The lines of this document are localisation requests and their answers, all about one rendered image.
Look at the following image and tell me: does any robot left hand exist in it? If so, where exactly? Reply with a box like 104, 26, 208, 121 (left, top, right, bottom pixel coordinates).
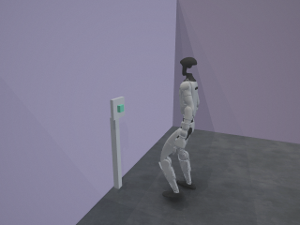
172, 137, 186, 158

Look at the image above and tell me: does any robot left upper arm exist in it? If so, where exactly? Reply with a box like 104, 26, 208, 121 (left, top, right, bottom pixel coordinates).
180, 82, 195, 113

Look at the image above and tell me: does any robot right upper arm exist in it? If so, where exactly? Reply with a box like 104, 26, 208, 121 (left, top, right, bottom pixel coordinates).
196, 93, 200, 106

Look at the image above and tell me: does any panel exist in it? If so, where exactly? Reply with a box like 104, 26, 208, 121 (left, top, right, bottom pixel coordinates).
110, 97, 126, 189

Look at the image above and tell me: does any button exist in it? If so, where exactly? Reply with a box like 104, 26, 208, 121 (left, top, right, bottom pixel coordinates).
117, 104, 125, 113

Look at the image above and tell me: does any left robot thigh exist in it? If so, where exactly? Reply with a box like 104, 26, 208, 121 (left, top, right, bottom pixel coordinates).
160, 128, 189, 165

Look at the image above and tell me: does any robot left foot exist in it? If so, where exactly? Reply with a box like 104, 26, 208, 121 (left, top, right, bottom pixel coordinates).
162, 189, 185, 198

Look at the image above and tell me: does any robot left forearm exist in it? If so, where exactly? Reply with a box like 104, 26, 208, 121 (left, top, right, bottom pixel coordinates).
179, 107, 193, 139

